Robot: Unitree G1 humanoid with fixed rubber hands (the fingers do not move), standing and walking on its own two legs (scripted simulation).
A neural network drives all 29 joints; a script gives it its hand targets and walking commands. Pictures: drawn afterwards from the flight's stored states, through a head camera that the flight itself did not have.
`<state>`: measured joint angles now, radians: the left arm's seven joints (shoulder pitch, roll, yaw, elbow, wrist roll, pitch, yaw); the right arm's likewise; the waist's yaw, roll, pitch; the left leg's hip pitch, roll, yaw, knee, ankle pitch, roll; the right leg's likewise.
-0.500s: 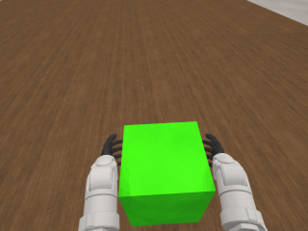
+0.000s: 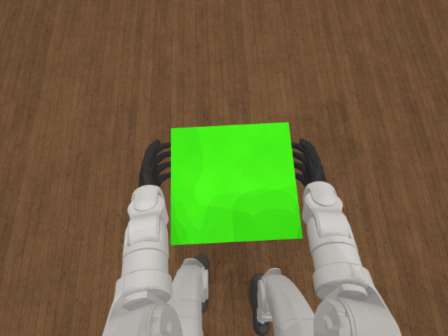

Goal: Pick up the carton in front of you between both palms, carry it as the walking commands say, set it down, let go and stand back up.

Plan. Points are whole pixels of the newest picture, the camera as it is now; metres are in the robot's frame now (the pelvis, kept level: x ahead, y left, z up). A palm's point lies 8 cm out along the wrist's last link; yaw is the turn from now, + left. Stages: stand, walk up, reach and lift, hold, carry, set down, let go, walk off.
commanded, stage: set down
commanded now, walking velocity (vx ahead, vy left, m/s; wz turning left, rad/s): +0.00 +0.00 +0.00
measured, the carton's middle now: (232, 192) +0.36 +0.02 -0.15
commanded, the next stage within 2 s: none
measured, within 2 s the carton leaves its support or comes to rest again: neither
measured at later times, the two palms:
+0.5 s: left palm (168, 179) +0.41 +0.17 -0.21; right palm (293, 176) +0.42 -0.13 -0.21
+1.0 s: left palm (178, 190) +0.42 +0.17 -0.38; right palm (277, 178) +0.46 -0.13 -0.37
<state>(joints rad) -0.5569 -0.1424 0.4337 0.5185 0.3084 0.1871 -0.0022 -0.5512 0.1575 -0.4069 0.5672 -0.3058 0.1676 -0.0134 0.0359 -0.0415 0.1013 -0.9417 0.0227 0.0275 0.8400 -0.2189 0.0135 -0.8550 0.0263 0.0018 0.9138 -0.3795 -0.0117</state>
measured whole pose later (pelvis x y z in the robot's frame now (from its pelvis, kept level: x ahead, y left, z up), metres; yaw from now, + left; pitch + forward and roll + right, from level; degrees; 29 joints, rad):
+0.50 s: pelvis -0.02 +0.00 -0.14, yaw -2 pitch +41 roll -2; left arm -0.78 -0.10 0.50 0.58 0.26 0.25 0.02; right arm -0.80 0.07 -0.41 0.66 -0.22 0.24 -0.05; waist 0.04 -0.04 -0.21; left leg -1.76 0.01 -0.04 1.42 -0.37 -0.02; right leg -1.67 0.06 -0.01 1.49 -0.55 -0.01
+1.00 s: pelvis -0.05 +0.00 -0.26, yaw -3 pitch +47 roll +0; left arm -0.98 -0.05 0.51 0.60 0.17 0.22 0.11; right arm -1.11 -0.10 -0.30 0.83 -0.13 0.22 -0.04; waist 0.06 -0.03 -0.07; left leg -2.21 0.01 -0.02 1.79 -0.40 -0.02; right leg -2.11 0.07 0.00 1.90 -0.60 0.00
